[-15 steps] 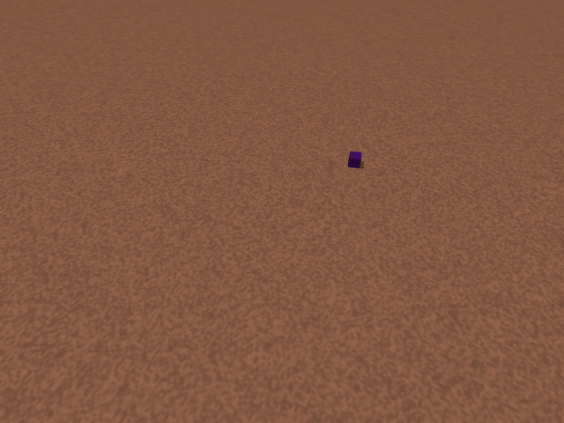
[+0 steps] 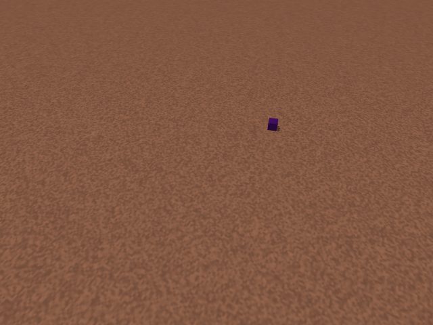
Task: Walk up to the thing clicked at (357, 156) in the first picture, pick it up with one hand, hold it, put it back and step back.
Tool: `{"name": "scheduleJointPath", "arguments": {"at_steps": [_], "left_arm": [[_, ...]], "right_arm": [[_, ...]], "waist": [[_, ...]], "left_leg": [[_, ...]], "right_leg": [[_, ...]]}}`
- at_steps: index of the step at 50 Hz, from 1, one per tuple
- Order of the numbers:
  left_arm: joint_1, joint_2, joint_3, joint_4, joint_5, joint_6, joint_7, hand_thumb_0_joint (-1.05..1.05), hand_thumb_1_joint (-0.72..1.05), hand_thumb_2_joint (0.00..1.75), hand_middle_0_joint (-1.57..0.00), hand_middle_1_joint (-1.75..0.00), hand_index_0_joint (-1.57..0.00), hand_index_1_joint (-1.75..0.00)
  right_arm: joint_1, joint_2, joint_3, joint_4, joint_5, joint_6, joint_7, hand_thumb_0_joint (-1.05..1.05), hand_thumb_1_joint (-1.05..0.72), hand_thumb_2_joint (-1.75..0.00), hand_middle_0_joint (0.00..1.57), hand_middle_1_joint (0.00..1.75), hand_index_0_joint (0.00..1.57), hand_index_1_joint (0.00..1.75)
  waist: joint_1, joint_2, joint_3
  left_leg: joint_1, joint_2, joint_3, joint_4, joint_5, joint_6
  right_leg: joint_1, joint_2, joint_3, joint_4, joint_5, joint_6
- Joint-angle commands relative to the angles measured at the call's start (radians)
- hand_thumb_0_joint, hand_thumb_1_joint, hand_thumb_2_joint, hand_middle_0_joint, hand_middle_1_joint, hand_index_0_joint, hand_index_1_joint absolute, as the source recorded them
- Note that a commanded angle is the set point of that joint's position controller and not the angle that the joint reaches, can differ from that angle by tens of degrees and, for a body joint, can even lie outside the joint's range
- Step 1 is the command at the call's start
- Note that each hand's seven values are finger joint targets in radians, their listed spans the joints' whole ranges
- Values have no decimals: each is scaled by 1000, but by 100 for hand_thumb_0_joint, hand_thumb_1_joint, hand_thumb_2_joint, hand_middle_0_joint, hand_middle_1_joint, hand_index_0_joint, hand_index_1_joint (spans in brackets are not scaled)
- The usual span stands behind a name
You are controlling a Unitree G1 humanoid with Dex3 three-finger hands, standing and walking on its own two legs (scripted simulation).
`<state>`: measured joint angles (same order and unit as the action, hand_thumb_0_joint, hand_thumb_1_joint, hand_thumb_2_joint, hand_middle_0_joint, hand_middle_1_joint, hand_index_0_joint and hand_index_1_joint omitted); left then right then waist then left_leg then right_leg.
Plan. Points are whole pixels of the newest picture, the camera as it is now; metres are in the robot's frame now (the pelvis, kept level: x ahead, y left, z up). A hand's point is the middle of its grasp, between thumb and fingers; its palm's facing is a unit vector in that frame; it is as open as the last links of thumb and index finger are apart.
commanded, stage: stand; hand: left
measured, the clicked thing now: (272, 124) +1.60 -0.41 -0.75
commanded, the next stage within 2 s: walk up in 0.82 s
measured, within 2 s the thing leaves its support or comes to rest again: neither
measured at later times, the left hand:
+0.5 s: hand out of the picture +0.07 +0.25 -0.16, palm faces -0.02 -0.94 -0.34, open 7.4 cm
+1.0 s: hand out of the picture +0.12 +0.26 -0.15, palm faces -0.12 -0.93 -0.35, open 7.4 cm
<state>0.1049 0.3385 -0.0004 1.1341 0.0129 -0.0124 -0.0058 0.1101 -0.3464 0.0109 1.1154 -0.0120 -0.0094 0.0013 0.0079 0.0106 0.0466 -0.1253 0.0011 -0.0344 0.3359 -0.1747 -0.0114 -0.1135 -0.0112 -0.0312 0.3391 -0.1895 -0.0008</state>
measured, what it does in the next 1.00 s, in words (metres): lifts its right foot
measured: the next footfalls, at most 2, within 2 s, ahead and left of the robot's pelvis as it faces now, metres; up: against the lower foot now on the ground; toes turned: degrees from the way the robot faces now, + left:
right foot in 1.14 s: +0.16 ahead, -0.24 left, +0.00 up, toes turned -15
left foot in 1.52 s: +0.40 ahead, -0.03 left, +0.00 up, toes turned -11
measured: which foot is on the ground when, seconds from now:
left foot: down 0.00-1.00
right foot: down 0.00-0.86, up 0.88-1.00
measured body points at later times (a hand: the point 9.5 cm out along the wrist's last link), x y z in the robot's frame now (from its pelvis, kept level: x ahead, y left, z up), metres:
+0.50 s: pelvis +0.01 +0.00 +0.00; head +0.02 +0.00 +0.45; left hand +0.08 +0.30 -0.13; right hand +0.08 -0.30 -0.14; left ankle +0.01 +0.13 -0.75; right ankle +0.00 -0.12 -0.75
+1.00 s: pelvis +0.03 -0.02 -0.01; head +0.04 -0.02 +0.44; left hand +0.12 +0.30 -0.12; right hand +0.07 -0.34 -0.12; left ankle +0.01 +0.13 -0.75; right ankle +0.04 -0.15 -0.71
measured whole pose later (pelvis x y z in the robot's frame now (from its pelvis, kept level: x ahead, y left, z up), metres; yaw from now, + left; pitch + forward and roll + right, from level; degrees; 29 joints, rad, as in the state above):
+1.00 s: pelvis +0.03 -0.02 -0.01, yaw -6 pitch -1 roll +2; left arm 0.19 0.42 0.08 1.03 0.04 0.02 -0.10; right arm 0.20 -0.38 -0.07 0.99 -0.05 -0.08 0.03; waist -0.01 -0.02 0.02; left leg -0.10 0.03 0.07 0.36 -0.26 0.01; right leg -0.43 -0.06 0.02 0.85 -0.38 -0.02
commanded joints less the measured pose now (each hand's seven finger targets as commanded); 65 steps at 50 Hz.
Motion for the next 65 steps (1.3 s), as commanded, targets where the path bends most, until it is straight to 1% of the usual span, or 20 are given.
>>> {"name": "scheduleJointPath", "arguments": {"at_steps": [1,40,41,42,43,44,45,46,48,50,51,53,55,56,57,58,59,60,62,65], "left_arm": [[-40,216,41,-59,-5,-18,12,0,90,90,-20,-30,-20,-30],[-28,216,39,-63,-4,-17,15,0,90,90,-20,-30,-20,-30],[17,317,118,-162,21,-16,-25,0,90,90,-20,-30,-20,-30],[-68,293,114,-173,26,-9,-42,0,90,90,-20,-30,-20,-30],[-158,252,111,-221,28,-4,-58,0,90,90,-20,-30,-20,-30],[-187,247,110,-258,34,-3,-64,0,90,90,-20,-30,-20,-30],[-152,261,113,-257,29,-8,-71,0,90,90,-20,-30,-20,-30],[-94,271,116,-248,24,-12,-78,0,90,90,-20,-30,-20,-30],[-5,276,126,-240,18,-9,-104,0,90,90,-20,-30,-20,-30],[16,271,130,-244,16,-8,-122,0,90,90,-20,-30,-20,-30],[3,265,131,-250,17,-9,-127,0,90,90,-20,-30,-20,-30],[43,265,140,-241,17,-13,-127,0,90,90,-20,-30,-20,-30],[148,263,145,-205,21,-19,-115,0,90,90,-20,-30,-20,-30],[223,294,159,-182,26,-27,-103,0,90,90,-20,-30,-20,-30],[372,353,186,-156,28,-38,-80,0,90,90,-20,-30,-20,-30],[411,460,203,-188,26,-46,-63,0,90,90,-20,-30,-20,-30],[308,488,192,-231,8,-47,-65,0,90,90,-20,-30,-20,-30],[226,462,185,-259,-8,-46,-61,0,90,90,-20,-30,-20,-30],[150,396,163,-284,-9,-53,-49,0,90,90,-20,-30,-20,-30],[144,363,148,-298,-7,-62,-53,0,90,90,-20,-30,-20,-30]], "right_arm": [[-34,-209,-37,-54,5,-26,-13,0,-90,-90,20,30,20,30],[-28,-219,-39,-49,5,-25,-16,0,-90,-90,20,30,20,30],[44,-334,-120,-127,-22,-55,-3,0,-90,-90,20,30,20,30],[109,-356,-139,-99,-27,-63,2,0,-90,-90,20,30,20,30],[161,-388,-164,-104,-27,-69,1,0,-90,-90,20,30,20,30],[159,-398,-169,-129,-28,-77,2,0,-90,-90,20,30,20,30],[119,-393,-169,-153,-24,-85,1,0,-90,-90,20,30,20,30],[103,-368,-160,-170,-25,-93,3,0,-90,-90,20,30,20,30],[35,-362,-163,-213,-33,-95,10,0,-90,-90,20,30,20,30],[-12,-361,-168,-243,-38,-98,18,0,-90,-90,20,30,20,30],[-2,-354,-166,-246,-43,-99,23,0,-90,-90,20,30,20,30],[-22,-363,-169,-249,-43,-95,29,0,-90,-90,20,30,20,30],[-44,-350,-166,-254,-40,-83,30,0,-90,-90,20,30,20,30],[-11,-318,-152,-253,-41,-75,29,0,-90,-90,20,30,20,30],[35,-254,-125,-253,-39,-68,32,0,-90,-90,20,30,20,30],[6,-197,-99,-313,-14,-71,38,0,-90,-90,20,30,20,30],[-19,-288,-122,-311,-20,-66,33,0,-90,-90,20,30,20,30],[-18,-337,-133,-285,-8,-67,38,0,-90,-90,20,30,20,30],[79,-322,-131,-240,3,-65,45,0,-90,-90,20,30,20,30],[138,-300,-134,-232,-6,-62,67,0,-90,-90,20,30,20,30]], "waist": [[-2,-7,-65],[0,-9,-73],[-35,-58,-164],[-87,7,-82],[-136,137,5],[-134,117,72],[-97,59,70],[-68,26,33],[-18,121,17],[0,159,21],[-5,145,32],[13,140,13],[66,59,-18],[93,-60,-49],[167,-282,-96],[172,-484,-65],[123,-288,-2],[79,-143,42],[19,-144,25],[1,-183,46]], "left_leg": [[1,120,-84,-49,112,35],[7,122,-83,-51,195,36],[150,124,-76,37,-321,109],[245,179,-154,-10,-494,148],[244,329,-325,-144,-604,212],[176,444,-409,-204,-581,266],[113,457,-406,-214,-528,264],[96,408,-339,-215,-518,243],[76,370,-227,-229,-496,229],[10,331,-97,-199,-399,206],[-39,299,-32,-181,-378,190],[-98,265,37,-114,-351,164],[-182,224,120,49,-373,148],[-272,178,168,251,-337,128],[-399,92,207,586,-321,96],[-657,-39,171,824,-449,42],[-595,51,21,868,-385,26],[-580,98,-11,874,-286,29],[-515,137,-7,780,-182,38],[-389,125,31,591,-161,24]], "right_leg": [[16,-120,106,-58,89,-30],[52,-126,92,-58,165,-21],[-111,-61,121,47,-291,-56],[-377,-39,90,154,-395,-50],[-563,-8,29,401,-298,-29],[-662,-60,108,537,-280,-25],[-634,-97,165,593,-243,-28],[-590,-113,167,602,-209,-27],[-528,-131,122,566,-190,-6],[-409,-137,82,449,-165,1],[-350,-127,56,391,-142,5],[-201,-100,-1,315,-94,-2],[-26,-46,-96,249,0,-5],[113,-9,-100,242,-56,-9],[263,-29,21,138,-264,-44],[260,-283,572,-139,-581,-153],[63,-407,808,-243,-755,-252],[17,-370,726,-230,-711,-252],[-16,-273,502,-163,-522,-199],[-138,-207,322,-156,-390,-198]]}}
